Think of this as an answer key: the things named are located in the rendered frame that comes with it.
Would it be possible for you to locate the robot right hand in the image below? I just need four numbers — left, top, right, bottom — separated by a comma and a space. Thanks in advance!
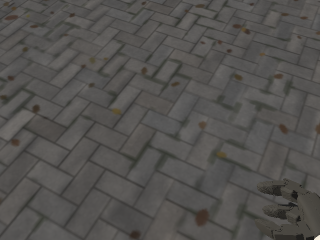
254, 178, 320, 240

